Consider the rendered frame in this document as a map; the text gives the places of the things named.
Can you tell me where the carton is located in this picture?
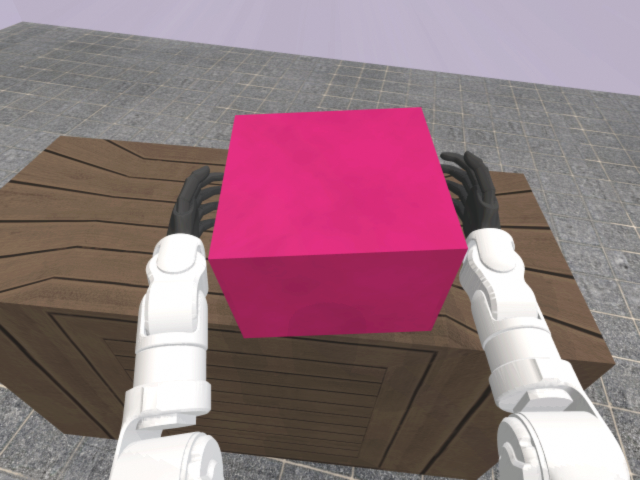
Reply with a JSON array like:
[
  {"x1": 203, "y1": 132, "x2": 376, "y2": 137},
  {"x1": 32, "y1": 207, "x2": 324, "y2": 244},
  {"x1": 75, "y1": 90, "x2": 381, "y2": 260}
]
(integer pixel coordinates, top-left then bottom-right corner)
[{"x1": 208, "y1": 107, "x2": 468, "y2": 338}]

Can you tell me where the robot left upper arm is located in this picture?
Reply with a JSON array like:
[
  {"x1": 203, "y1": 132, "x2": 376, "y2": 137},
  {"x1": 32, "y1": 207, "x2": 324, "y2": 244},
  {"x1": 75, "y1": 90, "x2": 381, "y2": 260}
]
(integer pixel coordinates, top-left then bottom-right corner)
[{"x1": 111, "y1": 432, "x2": 224, "y2": 480}]

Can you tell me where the left robot hand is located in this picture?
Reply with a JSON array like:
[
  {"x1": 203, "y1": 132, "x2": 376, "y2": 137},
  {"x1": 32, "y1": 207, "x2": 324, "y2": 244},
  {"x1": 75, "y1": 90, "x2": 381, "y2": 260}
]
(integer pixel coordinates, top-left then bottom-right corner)
[{"x1": 167, "y1": 165, "x2": 224, "y2": 238}]

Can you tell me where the left robot forearm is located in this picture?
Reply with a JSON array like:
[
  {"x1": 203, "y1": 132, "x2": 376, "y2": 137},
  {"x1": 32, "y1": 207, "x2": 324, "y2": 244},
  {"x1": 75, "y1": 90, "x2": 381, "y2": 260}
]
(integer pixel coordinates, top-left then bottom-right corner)
[{"x1": 109, "y1": 233, "x2": 211, "y2": 480}]

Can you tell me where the robot right upper arm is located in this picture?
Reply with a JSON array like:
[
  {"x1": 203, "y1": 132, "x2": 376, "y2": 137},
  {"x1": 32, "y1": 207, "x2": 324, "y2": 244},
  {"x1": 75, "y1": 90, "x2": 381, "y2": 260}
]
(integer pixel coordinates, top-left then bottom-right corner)
[{"x1": 497, "y1": 411, "x2": 628, "y2": 480}]

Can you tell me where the right robot hand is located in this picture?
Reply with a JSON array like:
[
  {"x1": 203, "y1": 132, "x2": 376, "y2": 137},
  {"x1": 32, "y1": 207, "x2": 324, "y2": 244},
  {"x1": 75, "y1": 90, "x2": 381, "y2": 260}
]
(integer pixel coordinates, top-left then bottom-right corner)
[{"x1": 440, "y1": 151, "x2": 501, "y2": 238}]

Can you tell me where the pedestal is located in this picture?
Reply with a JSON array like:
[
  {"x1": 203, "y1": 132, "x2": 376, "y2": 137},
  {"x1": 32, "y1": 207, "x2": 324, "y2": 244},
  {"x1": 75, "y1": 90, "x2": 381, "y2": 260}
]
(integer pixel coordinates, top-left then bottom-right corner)
[{"x1": 0, "y1": 136, "x2": 616, "y2": 480}]

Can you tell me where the right robot forearm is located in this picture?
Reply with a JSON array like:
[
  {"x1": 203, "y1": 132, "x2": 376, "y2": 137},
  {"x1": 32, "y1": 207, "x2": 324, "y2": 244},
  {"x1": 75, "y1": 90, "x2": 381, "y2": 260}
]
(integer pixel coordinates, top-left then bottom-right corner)
[{"x1": 459, "y1": 228, "x2": 630, "y2": 480}]

